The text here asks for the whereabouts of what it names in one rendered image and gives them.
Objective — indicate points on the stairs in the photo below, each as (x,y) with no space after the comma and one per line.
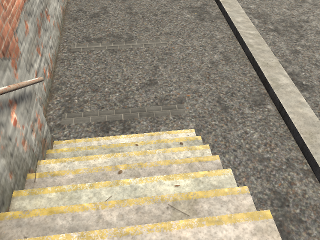
(148,186)

